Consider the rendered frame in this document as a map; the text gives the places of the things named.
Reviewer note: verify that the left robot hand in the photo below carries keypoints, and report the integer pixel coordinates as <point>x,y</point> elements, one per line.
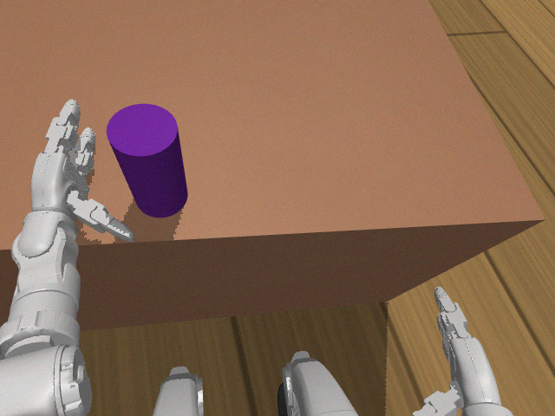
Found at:
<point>58,180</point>

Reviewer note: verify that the right robot hand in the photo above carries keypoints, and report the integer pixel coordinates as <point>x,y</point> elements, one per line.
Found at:
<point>471,374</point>

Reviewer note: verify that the can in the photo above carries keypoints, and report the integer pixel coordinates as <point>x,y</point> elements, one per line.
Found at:
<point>145,140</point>

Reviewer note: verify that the left robot arm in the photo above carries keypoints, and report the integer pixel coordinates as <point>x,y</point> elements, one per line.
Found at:
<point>42,370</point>

